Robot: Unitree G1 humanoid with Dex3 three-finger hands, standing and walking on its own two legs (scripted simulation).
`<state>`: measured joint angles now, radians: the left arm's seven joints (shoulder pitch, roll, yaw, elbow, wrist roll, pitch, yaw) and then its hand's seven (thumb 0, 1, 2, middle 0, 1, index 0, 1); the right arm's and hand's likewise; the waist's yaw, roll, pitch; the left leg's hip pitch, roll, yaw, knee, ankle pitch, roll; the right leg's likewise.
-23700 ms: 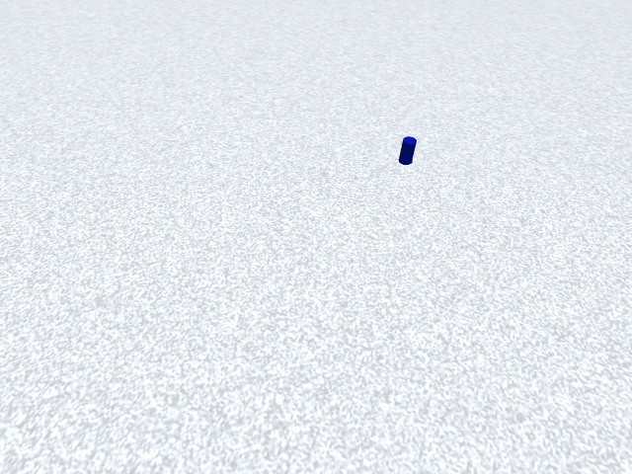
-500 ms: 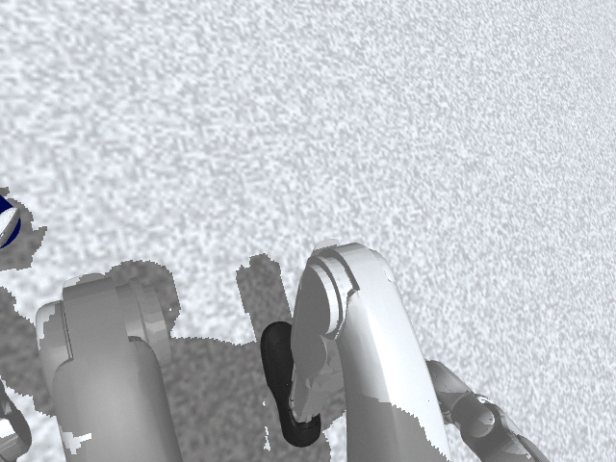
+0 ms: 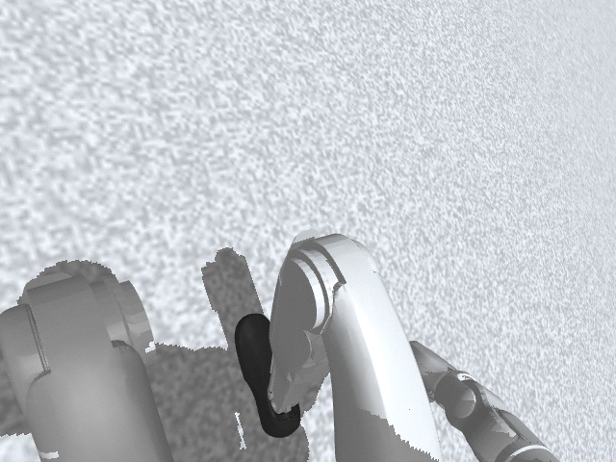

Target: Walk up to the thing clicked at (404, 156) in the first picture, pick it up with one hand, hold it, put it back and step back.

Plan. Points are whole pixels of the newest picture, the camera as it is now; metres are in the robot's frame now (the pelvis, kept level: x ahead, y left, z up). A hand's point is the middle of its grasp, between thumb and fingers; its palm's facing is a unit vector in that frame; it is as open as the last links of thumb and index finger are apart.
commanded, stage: lower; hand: left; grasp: from the side
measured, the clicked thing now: out of the picture +0.41 +0.32 -0.19
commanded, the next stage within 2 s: loosen in 0.52 s
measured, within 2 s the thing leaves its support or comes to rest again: rests again in 0.50 s
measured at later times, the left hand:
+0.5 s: hand out of the picture +0.41 +0.31 -0.19, palm faces +0.48 -0.88 -0.01, open 9.7 cm
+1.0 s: hand out of the picture +0.41 +0.31 -0.19, palm faces +0.47 -0.88 +0.00, open 12.5 cm
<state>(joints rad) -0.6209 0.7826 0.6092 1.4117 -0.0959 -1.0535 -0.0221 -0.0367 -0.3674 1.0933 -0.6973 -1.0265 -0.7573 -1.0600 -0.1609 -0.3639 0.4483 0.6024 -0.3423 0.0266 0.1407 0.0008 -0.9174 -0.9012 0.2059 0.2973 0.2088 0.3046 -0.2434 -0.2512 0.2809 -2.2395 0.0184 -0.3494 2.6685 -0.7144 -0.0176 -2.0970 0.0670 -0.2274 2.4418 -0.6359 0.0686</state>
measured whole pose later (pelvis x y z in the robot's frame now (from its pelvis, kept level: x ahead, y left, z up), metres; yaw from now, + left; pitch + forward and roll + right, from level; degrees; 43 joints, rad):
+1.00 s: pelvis -0.01 +0.01 +0.00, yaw -2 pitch +10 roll -19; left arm -0.60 0.86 0.58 1.47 -0.10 -1.13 0.04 -0.01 -0.39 0.48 -0.63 -0.58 -0.65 -0.58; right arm -0.20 -0.37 0.53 0.55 -0.37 0.03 0.14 0.00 -0.92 -0.90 0.21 0.30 0.21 0.31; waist -0.24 -0.30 0.33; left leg -2.21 0.03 -0.40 2.69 -0.72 0.00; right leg -2.05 0.10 -0.27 2.41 -0.61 0.08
